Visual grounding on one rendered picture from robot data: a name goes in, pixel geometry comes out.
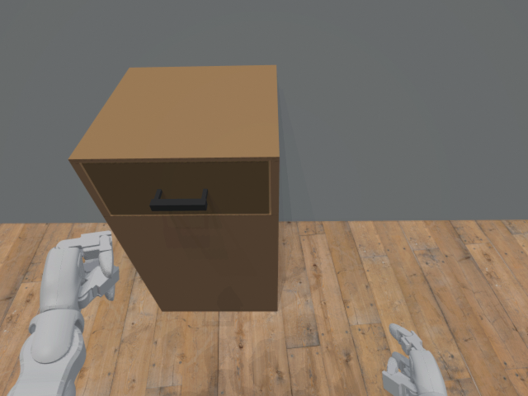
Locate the robot left forearm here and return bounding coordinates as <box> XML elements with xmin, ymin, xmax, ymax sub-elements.
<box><xmin>7</xmin><ymin>309</ymin><xmax>87</xmax><ymax>396</ymax></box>

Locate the right robot hand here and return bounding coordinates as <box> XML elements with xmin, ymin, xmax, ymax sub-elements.
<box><xmin>382</xmin><ymin>323</ymin><xmax>447</xmax><ymax>396</ymax></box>

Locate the left robot hand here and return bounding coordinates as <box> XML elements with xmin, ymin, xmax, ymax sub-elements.
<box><xmin>40</xmin><ymin>230</ymin><xmax>120</xmax><ymax>314</ymax></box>

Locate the drawer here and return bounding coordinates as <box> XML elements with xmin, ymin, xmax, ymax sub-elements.
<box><xmin>82</xmin><ymin>161</ymin><xmax>269</xmax><ymax>215</ymax></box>

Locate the handle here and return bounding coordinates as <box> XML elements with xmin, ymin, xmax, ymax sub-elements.
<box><xmin>149</xmin><ymin>189</ymin><xmax>208</xmax><ymax>211</ymax></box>

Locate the cabinet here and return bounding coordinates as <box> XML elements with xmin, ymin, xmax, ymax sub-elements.
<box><xmin>68</xmin><ymin>65</ymin><xmax>280</xmax><ymax>312</ymax></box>

